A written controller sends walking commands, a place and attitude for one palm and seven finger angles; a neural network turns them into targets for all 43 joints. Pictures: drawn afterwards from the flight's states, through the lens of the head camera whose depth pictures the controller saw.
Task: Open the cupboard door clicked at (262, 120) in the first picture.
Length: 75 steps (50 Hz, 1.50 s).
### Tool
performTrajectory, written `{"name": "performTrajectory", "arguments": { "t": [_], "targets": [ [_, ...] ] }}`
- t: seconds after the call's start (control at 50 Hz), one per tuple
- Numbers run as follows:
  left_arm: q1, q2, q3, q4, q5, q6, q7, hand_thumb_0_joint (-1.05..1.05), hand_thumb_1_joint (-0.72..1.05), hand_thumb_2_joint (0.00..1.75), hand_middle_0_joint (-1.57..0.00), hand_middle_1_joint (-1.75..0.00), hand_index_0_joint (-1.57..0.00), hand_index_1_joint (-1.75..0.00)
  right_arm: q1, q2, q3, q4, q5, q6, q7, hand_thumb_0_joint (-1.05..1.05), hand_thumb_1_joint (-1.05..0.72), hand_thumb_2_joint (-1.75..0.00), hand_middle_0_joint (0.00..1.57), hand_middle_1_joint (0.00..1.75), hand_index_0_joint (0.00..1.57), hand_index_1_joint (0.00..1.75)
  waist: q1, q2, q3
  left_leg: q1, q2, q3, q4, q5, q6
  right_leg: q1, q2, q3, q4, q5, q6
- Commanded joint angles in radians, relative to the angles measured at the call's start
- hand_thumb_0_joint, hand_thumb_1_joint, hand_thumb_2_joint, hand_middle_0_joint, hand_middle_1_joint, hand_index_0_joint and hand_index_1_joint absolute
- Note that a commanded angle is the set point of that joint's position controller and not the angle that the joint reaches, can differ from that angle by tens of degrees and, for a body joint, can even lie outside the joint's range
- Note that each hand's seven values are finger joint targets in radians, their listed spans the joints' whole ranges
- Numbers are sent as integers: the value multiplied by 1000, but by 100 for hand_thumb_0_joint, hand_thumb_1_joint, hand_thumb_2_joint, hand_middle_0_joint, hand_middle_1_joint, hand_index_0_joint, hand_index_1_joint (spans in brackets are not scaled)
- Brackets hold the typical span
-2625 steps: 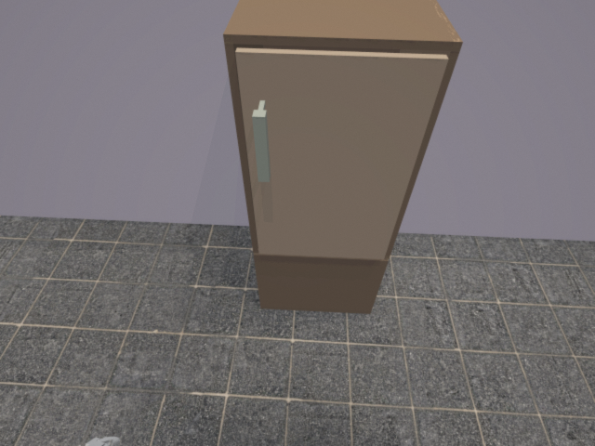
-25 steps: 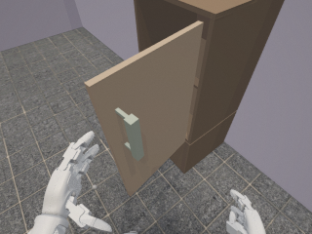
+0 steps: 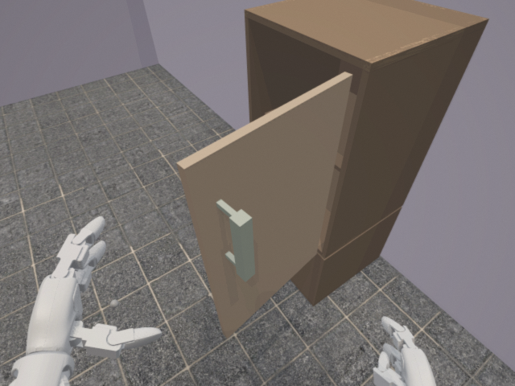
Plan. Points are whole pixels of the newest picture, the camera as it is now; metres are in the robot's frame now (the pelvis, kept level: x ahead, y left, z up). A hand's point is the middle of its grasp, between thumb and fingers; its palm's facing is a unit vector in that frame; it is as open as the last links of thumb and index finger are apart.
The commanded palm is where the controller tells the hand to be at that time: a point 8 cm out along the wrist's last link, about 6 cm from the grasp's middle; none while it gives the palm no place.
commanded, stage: draw the hand back to the body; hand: left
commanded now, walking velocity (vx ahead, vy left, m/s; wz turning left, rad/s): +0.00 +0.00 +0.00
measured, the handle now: (235, 241) +0.34 +0.08 +0.05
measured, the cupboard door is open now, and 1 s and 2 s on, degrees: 99 99 99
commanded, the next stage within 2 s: step back with the hand held close in 0.86 s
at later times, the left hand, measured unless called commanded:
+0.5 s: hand (53, 255) +0.21 +0.27 +0.17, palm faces +0.45 -0.79 -0.41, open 8.9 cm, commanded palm +0.17 +0.30 +0.19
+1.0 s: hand (61, 259) +0.21 +0.26 +0.17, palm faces +0.45 -0.80 -0.39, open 7.5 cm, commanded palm +0.16 +0.29 +0.19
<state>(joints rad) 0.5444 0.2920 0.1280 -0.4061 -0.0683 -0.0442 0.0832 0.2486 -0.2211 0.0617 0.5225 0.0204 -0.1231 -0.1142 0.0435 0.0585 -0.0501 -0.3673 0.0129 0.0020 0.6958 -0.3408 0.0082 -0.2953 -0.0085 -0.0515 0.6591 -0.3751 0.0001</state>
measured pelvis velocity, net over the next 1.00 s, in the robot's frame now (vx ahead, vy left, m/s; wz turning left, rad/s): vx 0.01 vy -0.01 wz -0.03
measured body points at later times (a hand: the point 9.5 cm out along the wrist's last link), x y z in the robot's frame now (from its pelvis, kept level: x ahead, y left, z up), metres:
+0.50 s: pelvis +0.02 +0.00 +0.02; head +0.00 -0.02 +0.47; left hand +0.18 +0.31 +0.19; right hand +0.21 -0.22 -0.06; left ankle +0.02 +0.11 -0.72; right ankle -0.02 -0.12 -0.72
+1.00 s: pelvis +0.01 -0.01 +0.02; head +0.00 -0.03 +0.47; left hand +0.18 +0.30 +0.19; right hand +0.20 -0.23 -0.07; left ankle +0.02 +0.11 -0.72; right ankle -0.02 -0.12 -0.72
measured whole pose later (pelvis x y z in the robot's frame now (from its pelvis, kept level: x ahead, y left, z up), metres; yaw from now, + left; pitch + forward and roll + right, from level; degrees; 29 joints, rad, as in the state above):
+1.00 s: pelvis +0.01 -0.01 +0.02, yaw -1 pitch -4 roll +0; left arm 0.45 0.33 0.34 -0.33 -0.07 -0.07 0.12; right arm 0.19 -0.22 0.02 0.65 0.00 -0.09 -0.09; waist 0.07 0.07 0.03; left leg -0.09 0.02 0.03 0.39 -0.22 0.00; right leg -0.04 0.01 -0.03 0.36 -0.25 -0.01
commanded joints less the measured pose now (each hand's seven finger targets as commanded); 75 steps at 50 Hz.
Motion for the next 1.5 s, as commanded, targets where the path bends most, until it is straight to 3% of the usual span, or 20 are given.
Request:
{"name": "performTrajectory", "arguments": {
  "t": [0.0, 0.08, 0.16, 0.2, 0.46, 0.5, 0.58, 0.66, 0.76, 0.86, 0.92, 0.96, 0.98, 1.0, 1.02, 1.04, 1.1, 1.2, 1.34, 1.48],
  "targets": [
    [-113, 133, 101, -224, 27, -71, 51, 0, 9, 55, -17, -30, -17, -30, -133, -96, -40, -131, -12, -64, -9, 0, -90, -90, 20, 30, 20, 30, -5, 0, -40, 156, -1, -20, -197, 138, 16, 24, -1, 9, -202, 147, -16],
    [-100, 160, 152, -189, 28, -74, 59, 0, 23, 62, -18, -30, -18, -30, -156, -100, -43, -103, -16, -65, -4, 0, -90, -90, 20, 30, 20, 30, 7, -37, -18, 187, 4, -19, -251, 181, 13, 90, 3, 3, -240, 184, -17],
    [-109, 168, 187, -209, 27, -82, 58, 0, 37, 68, -18, -30, -18, -30, -160, -99, -49, -86, -19, -62, 6, 0, -90, -90, 20, 30, 20, 30, 13, 4, -27, 236, 6, -9, -283, 267, 9, 139, 4, 3, -256, 263, -18],
    [-102, 164, 201, -183, 20, -79, 55, 0, 44, 70, -18, -30, -18, -30, -167, -98, -51, -81, -20, -55, 9, 0, -90, -90, 20, 30, 20, 30, 13, -32, -5, 239, 9, -7, -296, 283, 9, 154, 5, 1, -271, 282, -15],
    [-199, 249, 347, -177, 8, -88, 59, 0, 90, 90, -20, -30, -20, -30, -183, -103, -73, -49, -20, -26, 17, 0, -90, -90, 20, 30, 20, 30, 23, 21, -25, 311, 8, 14, -322, 375, 8, 206, 9, 11, -316, 367, -13],
    [-176, 203, 308, -129, 6, -82, 52, 0, 90, 90, -20, -30, -20, -30, -185, -102, -71, -45, -20, -25, 21, 0, -90, -90, 20, 30, 20, 30, 19, 25, 22, 303, 9, 12, -331, 362, 6, 190, 8, 8, -323, 351, -12],
    [-173, 213, 312, -112, 3, -81, 47, 0, 90, 90, -20, -30, -20, -30, -185, -111, -79, -47, -22, -17, 23, 0, -90, -90, 20, 30, 20, 30, 23, -42, 5, 305, 6, 18, -330, 371, 14, 213, 8, 11, -331, 377, -9],
    [-189, 241, 335, -166, 7, -93, 49, 0, 90, 90, -20, -30, -20, -30, -190, -104, -81, -47, -23, -21, 21, 0, -90, -90, 20, 30, 20, 30, 27, 1, -33, 328, 1, 25, -324, 382, 16, 220, 7, 17, -332, 397, -8],
    [-193, 245, 340, -164, 6, -96, 51, 0, 90, 90, -20, -30, -20, -30, -196, -100, -79, -42, -23, -27, 19, 0, -90, -90, 20, 30, 20, 30, 27, 14, -10, 325, 0, 26, -329, 354, 14, 207, 8, 19, -344, 371, -8],
    [-185, 227, 327, -129, 0, -96, 46, 0, 90, 90, -20, -30, -20, -30, -197, -102, -82, -38, -21, -26, 19, 0, -90, -90, 20, 30, 20, 30, 24, -24, 11, 322, 1, 29, -334, 325, 18, 197, 10, 23, -363, 345, -4],
    [-189, 226, 324, -126, 1, -101, 44, 0, 90, 90, -20, -30, -20, -30, -202, -101, -86, -35, -20, -27, 18, 0, -90, -90, 20, 30, 20, 30, 24, -12, 13, 328, 2, 33, -336, 314, 19, 191, 9, 27, -369, 332, -3],
    [-275, 242, 311, -277, 6, -122, 46, 0, 90, 90, -20, -30, -20, -30, -212, -99, -82, -50, -22, -43, 21, 0, -90, -90, 20, 30, 20, 30, 25, 32, -43, 353, -5, 25, -332, 326, 18, 211, 7, 29, -362, 346, -5],
    [-441, 415, 475, -314, 24, -170, 66, 0, 90, 90, -20, -30, -20, -30, -192, -99, -57, -88, -6, -22, 23, 0, -90, -90, 20, 30, 20, 30, -18, 66, 86, 264, 7, 5, -309, 254, 26, 116, -33, 84, -406, 375, -8],
    [-227, 304, 408, -179, 13, -164, 51, 0, 90, 90, -20, -30, -20, -30, -200, -107, -78, -54, -21, -8, 17, 0, -90, -90, 20, 30, 20, 30, -17, -43, 59, 251, 14, -5, -279, 262, 31, 100, -50, 90, -405, 403, -4],
    [-99, 250, 368, -126, 13, -150, 41, 0, 90, 90, -20, -30, -20, -30, -189, -114, -87, -64, -21, 10, 22, 0, -90, -90, 20, 30, 20, 30, -17, -82, 39, 265, 15, 2, -262, 285, 32, 94, -56, 92, -399, 442, -1],
    [-67, 231, 348, -140, 12, -148, 35, 0, 90, 90, -20, -30, -20, -30, -184, -119, -92, -73, -21, 25, 27, 0, -90, -90, 20, 30, 20, 30, -22, -83, 14, 257, 20, 8, -258, 307, 28, 105, -62, 83, -384, 465, 2],
    [-21, 243, 361, -161, 10, -151, 39, 0, 90, 90, -20, -30, -20, -30, -182, -122, -103, -87, -17, 57, 25, 0, -90, -90, 20, 30, 20, 30, -28, -37, -53, 256, 37, 13, -265, 398, 22, 129, -60, 68, -339, 509, 8],
    [-16, 297, 402, -235, 9, -150, 56, 0, 90, 90, -20, -30, -20, -30, -182, -119, -111, -118, -8, 87, 13, 0, -90, -90, 20, 30, 20, 30, -29, -35, -114, 250, 55, 9, -263, 491, 18, 145, -48, 55, -279, 554, 14],
    [9, 305, 411, -287, 11, -158, 77, 0, 90, 90, -20, -30, -20, -30, -167, -126, -118, -137, -3, 88, 11, 0, -90, -90, 20, 30, 20, 30, -35, -17, -99, 151, 66, -9, -277, 362, 21, 130, -39, 69, -252, 441, 14],
    [16, 294, 433, -303, 30, -197, 89, 0, 90, 90, -20, -30, -20, -30, -159, -142, -118, -147, -5, 54, 14, 0, -90, -90, 20, 30, 20, 30, -35, 70, -34, -175, 117, -102, -409, -106, 61, 252, 4, 63, -138, 224, 15]
  ]
}}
